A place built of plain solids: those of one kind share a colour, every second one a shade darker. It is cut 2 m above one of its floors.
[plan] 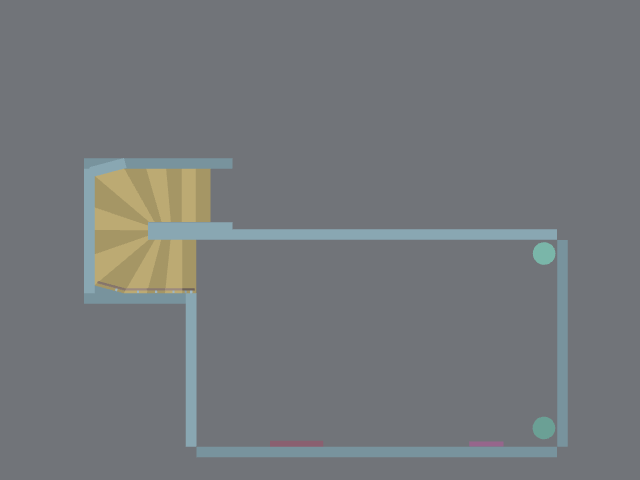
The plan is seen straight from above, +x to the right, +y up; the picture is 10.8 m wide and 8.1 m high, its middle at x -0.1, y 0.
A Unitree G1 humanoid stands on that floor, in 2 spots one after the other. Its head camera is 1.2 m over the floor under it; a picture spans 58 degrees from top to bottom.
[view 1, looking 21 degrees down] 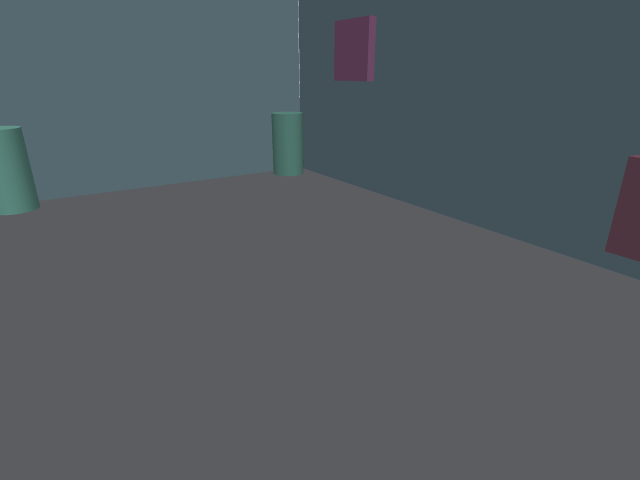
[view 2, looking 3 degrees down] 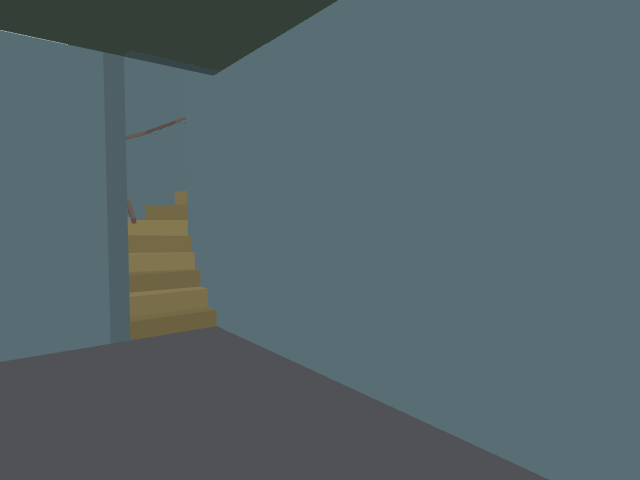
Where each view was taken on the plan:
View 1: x -1.19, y -0.50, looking -33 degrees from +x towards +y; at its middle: ground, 3.35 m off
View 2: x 2.24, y -2.01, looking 142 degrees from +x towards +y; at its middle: wall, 3.27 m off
